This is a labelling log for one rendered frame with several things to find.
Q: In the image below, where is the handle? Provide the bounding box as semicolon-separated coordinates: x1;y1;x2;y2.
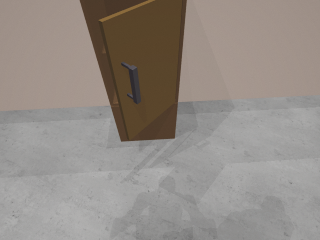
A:
121;62;141;104

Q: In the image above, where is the cupboard door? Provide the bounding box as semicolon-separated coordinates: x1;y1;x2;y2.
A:
98;0;183;141

